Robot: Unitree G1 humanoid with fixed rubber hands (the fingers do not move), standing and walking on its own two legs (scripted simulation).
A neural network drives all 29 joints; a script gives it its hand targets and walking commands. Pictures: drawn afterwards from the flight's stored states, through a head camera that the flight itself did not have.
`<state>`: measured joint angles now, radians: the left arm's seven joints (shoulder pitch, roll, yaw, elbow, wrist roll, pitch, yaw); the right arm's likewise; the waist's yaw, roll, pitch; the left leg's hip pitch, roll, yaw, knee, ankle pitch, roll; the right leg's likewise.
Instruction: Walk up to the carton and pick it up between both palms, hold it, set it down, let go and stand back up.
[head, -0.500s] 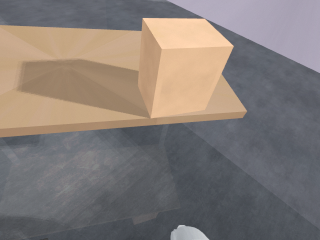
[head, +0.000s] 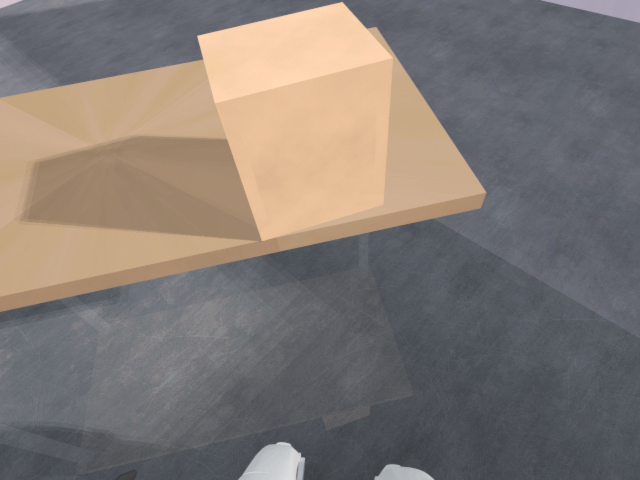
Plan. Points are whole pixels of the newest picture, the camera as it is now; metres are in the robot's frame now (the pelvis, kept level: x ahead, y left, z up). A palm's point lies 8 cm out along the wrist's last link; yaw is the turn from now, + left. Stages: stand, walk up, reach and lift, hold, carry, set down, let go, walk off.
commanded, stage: walk up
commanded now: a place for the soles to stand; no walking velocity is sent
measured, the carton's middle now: (299, 128) +0.65 +0.07 +0.06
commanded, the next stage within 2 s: none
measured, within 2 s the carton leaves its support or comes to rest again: neither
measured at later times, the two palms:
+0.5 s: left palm out of the picture +0.05 +0.34 -0.13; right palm out of the picture +0.05 -0.29 -0.05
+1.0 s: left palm out of the picture +0.07 +0.29 -0.09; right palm out of the picture +0.11 -0.33 -0.10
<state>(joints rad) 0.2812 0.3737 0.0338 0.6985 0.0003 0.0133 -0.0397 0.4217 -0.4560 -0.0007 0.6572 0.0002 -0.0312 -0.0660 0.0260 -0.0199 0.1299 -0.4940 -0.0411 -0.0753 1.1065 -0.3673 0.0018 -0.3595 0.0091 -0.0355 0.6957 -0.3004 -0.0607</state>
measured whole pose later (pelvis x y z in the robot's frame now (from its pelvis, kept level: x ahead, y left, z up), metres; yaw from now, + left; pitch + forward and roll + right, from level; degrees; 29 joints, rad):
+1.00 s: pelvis +0.02 -0.02 -0.01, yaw +6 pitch -1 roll +1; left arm 0.28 0.39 0.03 0.70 0.00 0.01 -0.04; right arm 0.40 -0.44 0.00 0.67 0.00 -0.06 -0.08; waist 0.03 0.00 0.09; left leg -0.47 -0.04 -0.08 0.99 -0.46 0.01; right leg -0.40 0.01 -0.02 0.75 -0.34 -0.05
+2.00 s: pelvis +0.02 +0.00 -0.02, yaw +7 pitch -1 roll +0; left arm 0.27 0.41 0.03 0.70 0.00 0.03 -0.04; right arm 0.37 -0.43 0.00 0.67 0.00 -0.07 -0.06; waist 0.03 -0.04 0.08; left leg -0.39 -0.05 -0.08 0.78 -0.38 0.01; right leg -0.40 0.00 -0.03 0.80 -0.42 -0.03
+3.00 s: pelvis +0.02 -0.01 -0.02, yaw +7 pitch -2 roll +0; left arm 0.27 0.41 0.03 0.70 0.00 0.02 -0.04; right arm 0.36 -0.43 0.00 0.67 0.00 -0.07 -0.06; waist 0.03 -0.05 0.08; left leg -0.39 -0.05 -0.09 0.80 -0.38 0.01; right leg -0.39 0.00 -0.03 0.80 -0.36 -0.03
